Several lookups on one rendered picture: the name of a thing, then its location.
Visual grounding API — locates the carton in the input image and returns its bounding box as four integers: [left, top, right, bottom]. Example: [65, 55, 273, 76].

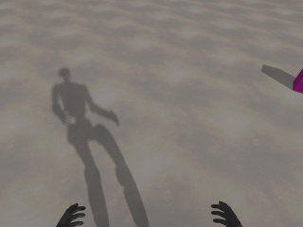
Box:
[293, 69, 303, 94]

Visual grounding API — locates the robot left hand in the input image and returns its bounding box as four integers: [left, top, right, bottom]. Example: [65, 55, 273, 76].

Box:
[56, 203, 86, 227]

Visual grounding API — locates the robot right hand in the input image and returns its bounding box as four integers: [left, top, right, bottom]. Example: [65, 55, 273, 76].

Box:
[211, 201, 242, 227]

